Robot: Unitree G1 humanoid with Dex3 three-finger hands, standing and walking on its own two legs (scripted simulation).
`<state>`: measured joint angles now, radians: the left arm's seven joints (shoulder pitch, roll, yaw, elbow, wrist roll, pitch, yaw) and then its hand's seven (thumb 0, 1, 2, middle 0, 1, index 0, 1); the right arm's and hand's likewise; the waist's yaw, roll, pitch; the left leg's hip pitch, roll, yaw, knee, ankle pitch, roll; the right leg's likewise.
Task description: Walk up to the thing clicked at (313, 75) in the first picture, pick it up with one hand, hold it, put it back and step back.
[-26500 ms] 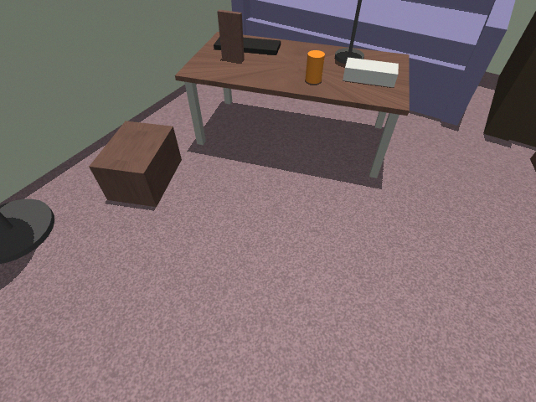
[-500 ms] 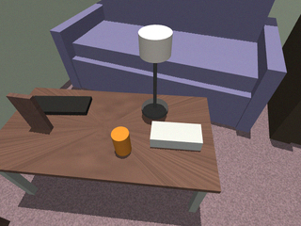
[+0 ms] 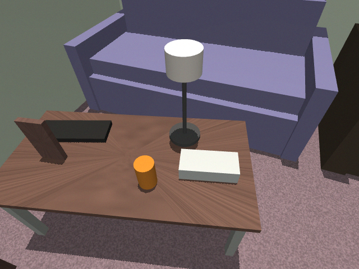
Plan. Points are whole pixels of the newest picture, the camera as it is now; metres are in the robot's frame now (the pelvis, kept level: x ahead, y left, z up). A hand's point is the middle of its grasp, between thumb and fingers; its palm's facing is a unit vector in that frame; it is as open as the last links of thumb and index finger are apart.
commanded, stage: stand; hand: left
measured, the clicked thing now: (146, 172) +0.54 +0.16 -0.27
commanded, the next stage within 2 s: step back in 1.48 s
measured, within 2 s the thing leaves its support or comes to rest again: neither
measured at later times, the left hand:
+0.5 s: hand out of the picture +0.08 +0.24 -0.16, palm faces -0.02 -0.94 -0.34, open 7.4 cm
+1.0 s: hand out of the picture +0.10 +0.24 -0.15, palm faces -0.02 -0.94 -0.35, open 7.4 cm
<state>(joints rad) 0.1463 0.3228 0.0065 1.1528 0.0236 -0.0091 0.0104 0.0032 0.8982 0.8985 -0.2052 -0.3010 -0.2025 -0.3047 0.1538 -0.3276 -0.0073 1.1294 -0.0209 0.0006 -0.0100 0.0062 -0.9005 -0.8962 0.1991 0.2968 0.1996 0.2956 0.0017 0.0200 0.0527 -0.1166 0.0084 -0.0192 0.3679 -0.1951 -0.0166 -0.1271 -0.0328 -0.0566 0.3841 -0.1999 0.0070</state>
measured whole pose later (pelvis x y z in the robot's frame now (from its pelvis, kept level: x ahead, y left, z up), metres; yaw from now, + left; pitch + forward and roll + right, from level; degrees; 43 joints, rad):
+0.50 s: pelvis +0.02 -0.01 +0.00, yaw +0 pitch -2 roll +0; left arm 0.10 0.31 0.01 1.18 0.02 -0.01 0.01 0.00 0.90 0.90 -0.21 -0.30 -0.20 -0.30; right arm 0.11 -0.34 0.00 1.14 -0.02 0.00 -0.01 0.01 -0.90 -0.90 0.20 0.30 0.20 0.30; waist 0.00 0.02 0.05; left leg -0.08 0.03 -0.02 0.32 -0.19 -0.03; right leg -0.10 -0.01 -0.05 0.33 -0.19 0.00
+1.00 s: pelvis +0.02 -0.01 +0.00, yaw -1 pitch -2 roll +0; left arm 0.09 0.33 0.01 1.17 0.01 -0.01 0.00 0.00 0.90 0.90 -0.20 -0.30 -0.20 -0.30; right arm 0.11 -0.34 0.00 1.15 -0.01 0.00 -0.01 0.01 -0.90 -0.90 0.20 0.30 0.20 0.30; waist 0.00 0.02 0.05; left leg -0.07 0.03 -0.01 0.29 -0.18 -0.03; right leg -0.09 -0.01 -0.05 0.32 -0.19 -0.01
